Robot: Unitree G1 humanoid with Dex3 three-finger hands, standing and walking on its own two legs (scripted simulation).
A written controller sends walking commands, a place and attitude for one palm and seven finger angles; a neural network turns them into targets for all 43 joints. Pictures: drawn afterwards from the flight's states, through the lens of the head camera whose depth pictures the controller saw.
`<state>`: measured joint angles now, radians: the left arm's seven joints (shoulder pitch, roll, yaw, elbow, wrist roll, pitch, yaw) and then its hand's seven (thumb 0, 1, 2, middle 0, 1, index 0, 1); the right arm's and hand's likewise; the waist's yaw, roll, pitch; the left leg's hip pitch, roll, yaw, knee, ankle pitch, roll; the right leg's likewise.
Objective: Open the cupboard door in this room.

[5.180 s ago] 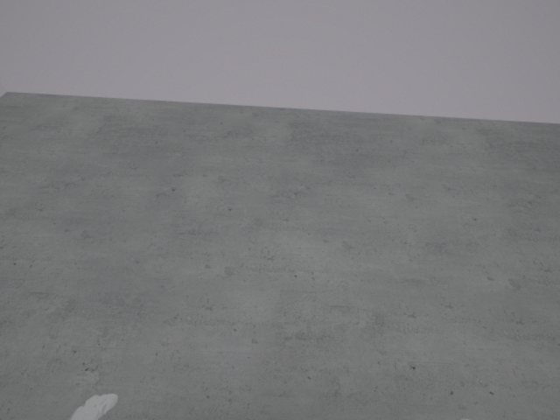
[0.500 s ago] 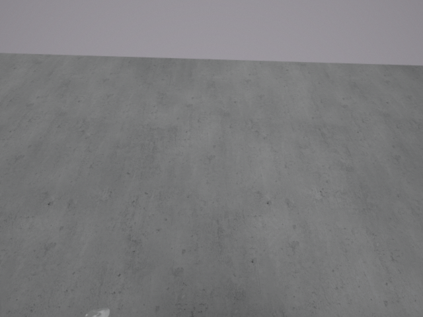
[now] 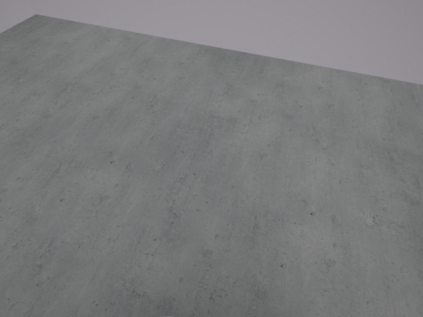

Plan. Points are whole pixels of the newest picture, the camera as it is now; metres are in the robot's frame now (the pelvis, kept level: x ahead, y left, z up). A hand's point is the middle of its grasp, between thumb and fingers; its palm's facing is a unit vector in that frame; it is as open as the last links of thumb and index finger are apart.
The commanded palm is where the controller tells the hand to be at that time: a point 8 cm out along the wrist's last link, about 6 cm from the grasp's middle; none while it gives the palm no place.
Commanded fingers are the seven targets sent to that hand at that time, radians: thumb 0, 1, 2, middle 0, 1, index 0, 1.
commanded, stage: turn or walk to find it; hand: left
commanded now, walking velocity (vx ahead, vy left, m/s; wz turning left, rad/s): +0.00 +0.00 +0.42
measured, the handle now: out of the picture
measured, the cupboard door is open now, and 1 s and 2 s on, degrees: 0 0 0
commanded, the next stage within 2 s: none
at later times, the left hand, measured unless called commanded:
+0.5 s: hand out of the picture +0.03 +0.22 -0.15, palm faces +0.18 -0.94 -0.28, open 7.4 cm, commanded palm none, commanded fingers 0.00 0.90 0.90 -0.20 -0.30 -0.20 -0.30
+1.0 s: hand out of the picture -0.13 +0.19 -0.17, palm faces +0.45 -0.86 -0.24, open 7.4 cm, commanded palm none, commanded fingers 0.00 0.90 0.90 -0.20 -0.30 -0.20 -0.30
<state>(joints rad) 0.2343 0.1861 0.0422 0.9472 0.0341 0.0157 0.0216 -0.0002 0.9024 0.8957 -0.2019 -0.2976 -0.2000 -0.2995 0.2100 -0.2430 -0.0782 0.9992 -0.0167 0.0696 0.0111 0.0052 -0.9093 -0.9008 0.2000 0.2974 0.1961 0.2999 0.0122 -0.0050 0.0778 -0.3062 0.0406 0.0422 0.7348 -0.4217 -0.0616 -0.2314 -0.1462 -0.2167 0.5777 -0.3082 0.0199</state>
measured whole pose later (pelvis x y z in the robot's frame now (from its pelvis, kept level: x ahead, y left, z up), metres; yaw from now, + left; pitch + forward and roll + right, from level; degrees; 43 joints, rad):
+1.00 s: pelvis -0.08 -0.01 +0.00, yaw +25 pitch -1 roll +0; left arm 0.25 0.20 0.05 0.96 0.03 0.02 0.02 0.00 0.91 0.90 -0.20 -0.30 -0.20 -0.30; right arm 0.20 -0.24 -0.07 1.00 -0.02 0.07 0.01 0.01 -0.91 -0.90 0.20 0.30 0.20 0.30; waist 0.02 -0.01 0.08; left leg -0.30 0.05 0.06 0.74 -0.42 -0.06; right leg -0.25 -0.15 -0.27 0.58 -0.29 0.00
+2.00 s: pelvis -0.14 -0.04 +0.00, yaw +50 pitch -1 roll +1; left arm 0.25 0.19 0.04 0.96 0.03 0.02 0.02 0.00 0.91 0.90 -0.20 -0.30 -0.20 -0.30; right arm 0.20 -0.24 -0.07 1.00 -0.02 0.07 0.01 0.00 -0.91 -0.90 0.20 0.30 0.20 0.30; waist 0.02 0.00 0.08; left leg -0.31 0.05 0.05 0.75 -0.43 -0.06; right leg -0.24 -0.15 -0.25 0.57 -0.30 0.00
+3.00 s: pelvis -0.17 -0.12 +0.00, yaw +75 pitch -1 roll +1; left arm 0.25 0.19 0.04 0.97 0.03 0.02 0.02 0.00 0.91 0.90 -0.20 -0.30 -0.20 -0.30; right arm 0.20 -0.24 -0.07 1.01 -0.02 0.07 0.01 0.00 -0.91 -0.90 0.20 0.30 0.20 0.30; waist 0.03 0.00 0.08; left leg -0.32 0.05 0.04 0.79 -0.45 -0.06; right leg -0.25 -0.14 -0.27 0.55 -0.27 -0.02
